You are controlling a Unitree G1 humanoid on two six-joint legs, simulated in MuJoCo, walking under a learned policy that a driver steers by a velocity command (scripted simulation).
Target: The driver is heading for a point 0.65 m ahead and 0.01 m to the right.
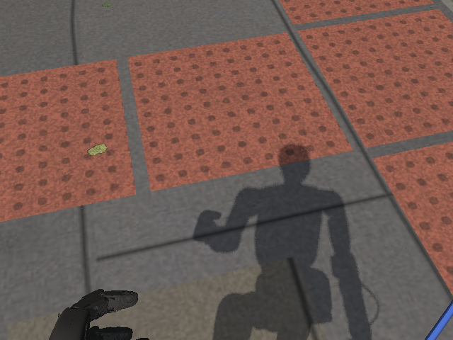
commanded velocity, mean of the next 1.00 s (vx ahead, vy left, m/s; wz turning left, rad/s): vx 0.64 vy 0.00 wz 0.00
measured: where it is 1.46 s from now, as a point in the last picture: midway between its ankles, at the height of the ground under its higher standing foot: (227, 214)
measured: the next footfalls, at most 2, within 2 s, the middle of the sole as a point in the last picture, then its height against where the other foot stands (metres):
right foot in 0.02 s outside the picture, level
left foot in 0.50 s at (206, 253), level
